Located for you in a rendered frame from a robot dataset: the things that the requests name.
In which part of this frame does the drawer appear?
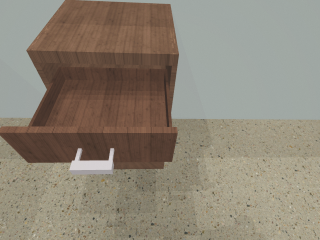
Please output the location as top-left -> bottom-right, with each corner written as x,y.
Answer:
0,67 -> 178,163

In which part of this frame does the handle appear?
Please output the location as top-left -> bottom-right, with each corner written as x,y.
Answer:
69,148 -> 115,175

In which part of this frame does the cabinet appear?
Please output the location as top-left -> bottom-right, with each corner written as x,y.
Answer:
26,0 -> 179,170

